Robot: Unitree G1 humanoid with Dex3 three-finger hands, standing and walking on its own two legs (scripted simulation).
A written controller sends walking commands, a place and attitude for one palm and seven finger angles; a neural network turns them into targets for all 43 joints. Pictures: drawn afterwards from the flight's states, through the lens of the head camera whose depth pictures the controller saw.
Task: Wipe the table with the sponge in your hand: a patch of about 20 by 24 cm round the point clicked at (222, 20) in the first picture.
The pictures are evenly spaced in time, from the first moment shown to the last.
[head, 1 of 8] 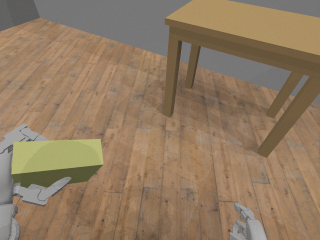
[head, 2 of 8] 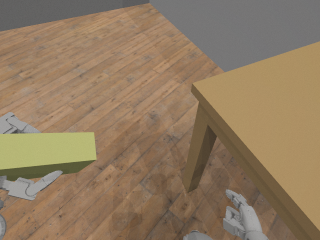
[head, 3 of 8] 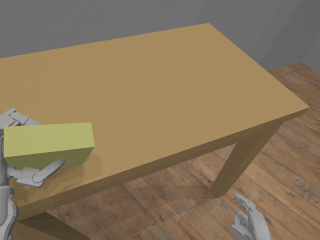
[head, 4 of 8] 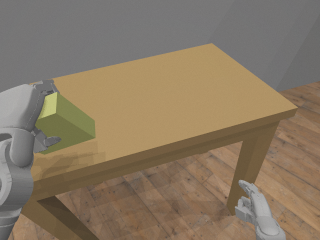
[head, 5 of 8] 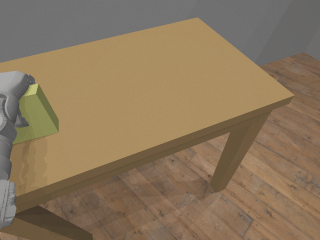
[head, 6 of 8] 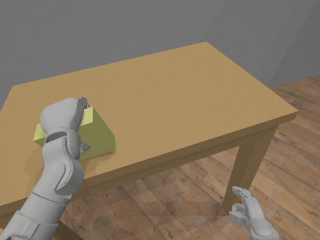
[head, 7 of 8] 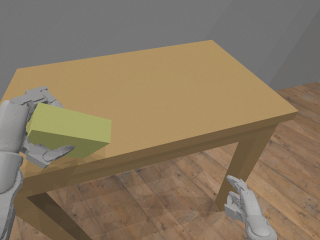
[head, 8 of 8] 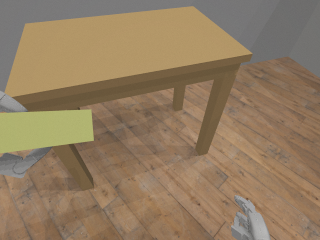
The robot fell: no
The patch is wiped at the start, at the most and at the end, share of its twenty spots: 0.00 0.90 0.90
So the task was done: yes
